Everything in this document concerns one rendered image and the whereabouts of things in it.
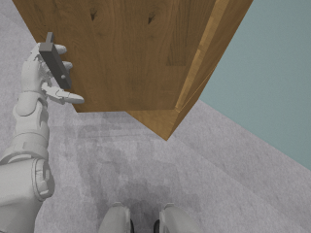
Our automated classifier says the robot left forearm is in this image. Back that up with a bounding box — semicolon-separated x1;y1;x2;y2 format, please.
0;91;50;166

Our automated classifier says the left robot upper arm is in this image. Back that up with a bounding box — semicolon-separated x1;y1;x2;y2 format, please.
0;157;55;233

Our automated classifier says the right robot thigh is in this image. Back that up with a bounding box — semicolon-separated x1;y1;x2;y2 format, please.
159;206;203;233

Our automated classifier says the cupboard door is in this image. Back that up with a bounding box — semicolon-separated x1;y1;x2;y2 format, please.
12;0;217;113

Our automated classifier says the left robot thigh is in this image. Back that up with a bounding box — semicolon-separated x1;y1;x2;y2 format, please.
97;206;131;233

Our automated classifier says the robot left hand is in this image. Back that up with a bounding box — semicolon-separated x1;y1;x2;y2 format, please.
20;43;85;105

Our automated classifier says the robot thigh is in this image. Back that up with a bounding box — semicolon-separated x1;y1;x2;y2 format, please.
97;206;131;233
159;206;203;233

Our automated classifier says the handle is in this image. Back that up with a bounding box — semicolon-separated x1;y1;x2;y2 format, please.
38;32;72;89

